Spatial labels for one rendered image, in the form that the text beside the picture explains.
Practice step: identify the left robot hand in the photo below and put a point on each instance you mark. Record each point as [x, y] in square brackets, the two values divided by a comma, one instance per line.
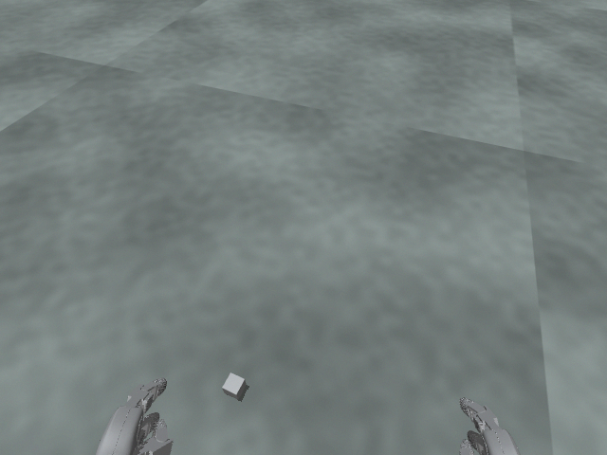
[127, 428]

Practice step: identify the right robot hand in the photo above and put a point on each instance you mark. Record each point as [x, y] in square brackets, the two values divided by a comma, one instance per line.
[493, 439]

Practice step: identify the cube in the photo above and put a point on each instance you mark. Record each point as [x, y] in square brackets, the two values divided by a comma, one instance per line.
[234, 386]

